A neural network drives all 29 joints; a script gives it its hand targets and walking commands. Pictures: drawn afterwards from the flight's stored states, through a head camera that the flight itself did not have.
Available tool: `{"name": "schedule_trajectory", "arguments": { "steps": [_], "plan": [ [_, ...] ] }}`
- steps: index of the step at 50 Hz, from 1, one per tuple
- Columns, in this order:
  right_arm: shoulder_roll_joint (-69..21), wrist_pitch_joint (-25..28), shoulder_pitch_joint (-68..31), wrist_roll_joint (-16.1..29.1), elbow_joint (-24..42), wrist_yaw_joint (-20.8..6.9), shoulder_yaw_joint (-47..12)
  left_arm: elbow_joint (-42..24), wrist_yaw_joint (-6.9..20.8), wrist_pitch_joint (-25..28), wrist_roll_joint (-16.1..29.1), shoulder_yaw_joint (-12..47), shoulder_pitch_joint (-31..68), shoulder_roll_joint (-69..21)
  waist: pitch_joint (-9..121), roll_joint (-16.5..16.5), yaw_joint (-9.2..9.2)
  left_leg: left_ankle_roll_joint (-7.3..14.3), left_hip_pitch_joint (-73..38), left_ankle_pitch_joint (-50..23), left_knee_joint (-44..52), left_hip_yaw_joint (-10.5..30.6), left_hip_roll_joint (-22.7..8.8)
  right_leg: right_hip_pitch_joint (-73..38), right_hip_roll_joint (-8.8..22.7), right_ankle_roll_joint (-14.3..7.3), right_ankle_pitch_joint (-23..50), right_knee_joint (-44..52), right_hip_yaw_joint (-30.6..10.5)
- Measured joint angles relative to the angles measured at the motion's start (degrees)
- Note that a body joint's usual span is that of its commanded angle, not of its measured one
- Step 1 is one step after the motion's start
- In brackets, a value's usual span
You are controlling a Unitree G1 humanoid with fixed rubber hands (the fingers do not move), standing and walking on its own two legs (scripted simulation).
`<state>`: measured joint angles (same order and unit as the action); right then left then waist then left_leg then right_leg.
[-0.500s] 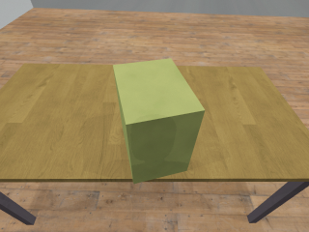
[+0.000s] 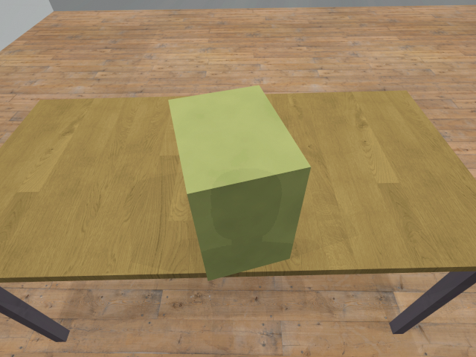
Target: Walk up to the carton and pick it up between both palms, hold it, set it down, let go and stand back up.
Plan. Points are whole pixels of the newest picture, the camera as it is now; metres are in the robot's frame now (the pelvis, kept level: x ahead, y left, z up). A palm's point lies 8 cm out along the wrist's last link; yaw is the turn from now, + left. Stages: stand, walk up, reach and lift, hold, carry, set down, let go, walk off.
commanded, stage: stand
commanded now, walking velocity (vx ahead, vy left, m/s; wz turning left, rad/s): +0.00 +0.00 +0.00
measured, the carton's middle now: (233, 184) +0.46 +0.05 +0.02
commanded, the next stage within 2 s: none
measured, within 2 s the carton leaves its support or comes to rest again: neither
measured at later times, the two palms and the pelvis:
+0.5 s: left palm out of the picture +0.00 +0.22 -0.15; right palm out of the picture -0.02 -0.22 -0.14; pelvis +0.00 +0.00 +0.00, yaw +0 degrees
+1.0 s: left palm out of the picture -0.04 +0.21 -0.15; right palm out of the picture -0.03 -0.20 -0.14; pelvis +0.00 +0.01 +0.00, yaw +0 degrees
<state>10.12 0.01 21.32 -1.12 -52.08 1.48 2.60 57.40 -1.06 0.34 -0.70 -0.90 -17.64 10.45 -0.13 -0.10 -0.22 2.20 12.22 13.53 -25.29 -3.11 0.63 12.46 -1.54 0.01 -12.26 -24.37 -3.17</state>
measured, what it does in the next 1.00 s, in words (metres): stands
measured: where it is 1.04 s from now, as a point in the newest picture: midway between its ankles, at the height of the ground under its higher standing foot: outside the picture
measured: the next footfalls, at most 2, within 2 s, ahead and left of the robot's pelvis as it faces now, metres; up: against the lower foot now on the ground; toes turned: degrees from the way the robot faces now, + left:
none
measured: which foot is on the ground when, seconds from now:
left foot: down 0.00-1.00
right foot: down 0.00-1.00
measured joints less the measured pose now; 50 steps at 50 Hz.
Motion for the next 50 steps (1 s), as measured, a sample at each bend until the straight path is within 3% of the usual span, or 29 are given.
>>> {"name": "schedule_trajectory", "arguments": {
  "steps": [26, 50],
  "plan": [
    [-2.5, 0.1, -1.7, 0.2, -9.8, 0.7, -1.4, 5.5, -0.9, -0.2, 0.3, 0.7, 0.7, -2.1, -1.4, -0.4, -0.28, 0.0, -2.2, -0.1, 0.7, 0.6, 0.2, -2.5, 0.1, 0.1, 0.2, 1.2, 0.2],
    [-4.2, 0.2, -2.3, 0.4, -13.1, 0.8, -2.0, 8.6, -1.3, -0.1, 0.3, 1.6, -1.1, -3.3, -1.4, -0.5, 0.02, 0.6, -2.4, -0.4, 1.1, 0.4, 1.0, -2.2, 1.0, 0.9, 0.1, 0.6, -0.4]
  ]
}}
